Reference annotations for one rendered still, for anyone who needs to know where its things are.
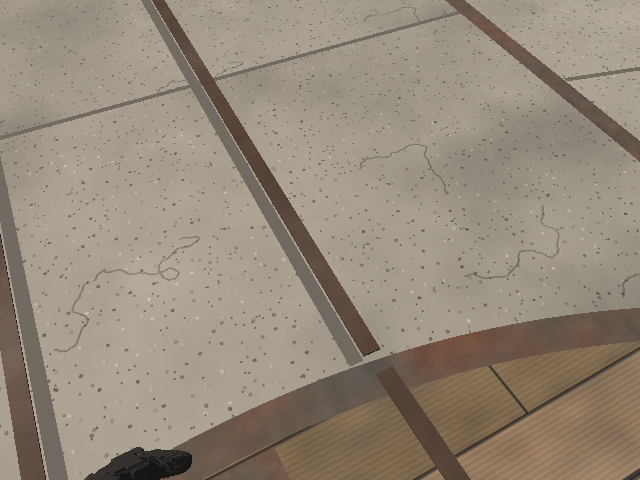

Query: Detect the robot left hand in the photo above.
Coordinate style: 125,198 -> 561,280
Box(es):
84,447 -> 192,480

